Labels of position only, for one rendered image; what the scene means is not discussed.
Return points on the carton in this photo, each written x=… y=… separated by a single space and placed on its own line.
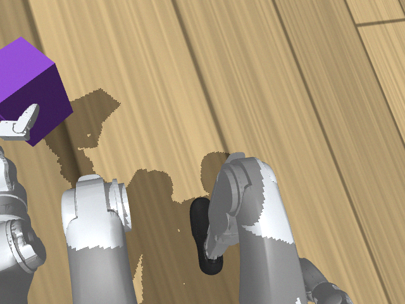
x=27 y=76

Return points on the right robot hand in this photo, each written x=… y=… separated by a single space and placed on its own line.
x=312 y=277

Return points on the right robot arm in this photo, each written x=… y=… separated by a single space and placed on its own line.
x=329 y=293

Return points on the left robot hand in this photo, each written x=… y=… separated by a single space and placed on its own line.
x=19 y=130

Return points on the left robot arm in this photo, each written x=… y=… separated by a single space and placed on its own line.
x=21 y=251

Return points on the right robot foot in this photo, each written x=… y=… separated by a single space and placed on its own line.
x=199 y=222

